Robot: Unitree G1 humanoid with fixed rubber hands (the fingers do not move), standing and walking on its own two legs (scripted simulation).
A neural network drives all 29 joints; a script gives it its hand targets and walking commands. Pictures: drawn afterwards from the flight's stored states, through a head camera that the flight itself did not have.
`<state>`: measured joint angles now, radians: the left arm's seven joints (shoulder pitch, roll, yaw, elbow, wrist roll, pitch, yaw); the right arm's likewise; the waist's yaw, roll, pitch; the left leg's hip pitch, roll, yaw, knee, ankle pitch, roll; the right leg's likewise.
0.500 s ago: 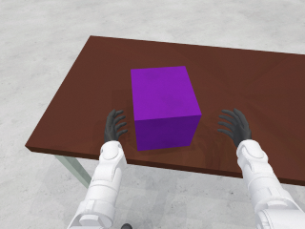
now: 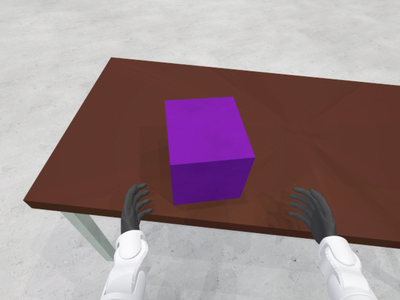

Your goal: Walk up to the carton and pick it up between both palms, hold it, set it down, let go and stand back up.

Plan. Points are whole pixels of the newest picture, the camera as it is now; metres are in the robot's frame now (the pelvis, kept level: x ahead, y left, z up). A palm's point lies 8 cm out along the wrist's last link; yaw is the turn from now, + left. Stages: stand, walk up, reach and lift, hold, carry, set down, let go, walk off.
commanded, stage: set down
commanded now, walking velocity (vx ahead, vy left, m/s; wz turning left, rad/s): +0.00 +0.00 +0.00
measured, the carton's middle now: (203, 150) +0.48 +0.04 -0.02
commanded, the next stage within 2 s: none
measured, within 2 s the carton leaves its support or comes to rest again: neither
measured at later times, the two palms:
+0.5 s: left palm (127, 242) +0.24 +0.17 -0.01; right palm (339, 264) +0.23 -0.24 -0.01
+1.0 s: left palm (116, 249) +0.22 +0.19 -0.02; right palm (326, 275) +0.22 -0.21 -0.02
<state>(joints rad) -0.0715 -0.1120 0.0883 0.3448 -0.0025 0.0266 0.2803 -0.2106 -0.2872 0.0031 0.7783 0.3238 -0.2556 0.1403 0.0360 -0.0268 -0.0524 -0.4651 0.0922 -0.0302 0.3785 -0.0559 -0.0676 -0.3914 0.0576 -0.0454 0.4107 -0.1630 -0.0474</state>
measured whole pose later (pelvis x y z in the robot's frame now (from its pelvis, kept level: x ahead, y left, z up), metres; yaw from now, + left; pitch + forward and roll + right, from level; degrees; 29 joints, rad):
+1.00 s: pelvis +0.02 +0.00 +0.00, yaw +1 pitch +1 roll +0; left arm 0.20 -0.04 0.05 0.21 -0.01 0.10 0.22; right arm 0.21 -0.24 0.03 0.46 0.24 -0.14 0.14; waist 0.01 -0.05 -0.03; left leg -0.27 0.06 -0.03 0.35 -0.09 -0.06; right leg -0.21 0.03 -0.05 0.41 -0.22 -0.05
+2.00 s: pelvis +0.04 +0.01 +0.01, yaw +2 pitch +1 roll +0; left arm 0.24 0.10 0.05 0.25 0.01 0.18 0.05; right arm 0.25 -0.18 0.03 0.48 0.08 -0.14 0.03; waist 0.00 -0.05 0.04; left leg -0.26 0.04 -0.03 0.35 -0.11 -0.06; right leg -0.19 0.01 -0.05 0.41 -0.24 -0.03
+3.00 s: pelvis +0.05 +0.02 +0.00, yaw +1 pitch +0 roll -1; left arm 0.24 0.19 0.05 0.54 0.04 0.05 0.00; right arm 0.22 -0.27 0.03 0.67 -0.02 -0.04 0.01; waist 0.03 -0.01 0.06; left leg -0.29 0.06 -0.03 0.53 -0.24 -0.05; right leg -0.17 0.03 -0.04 0.48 -0.31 -0.03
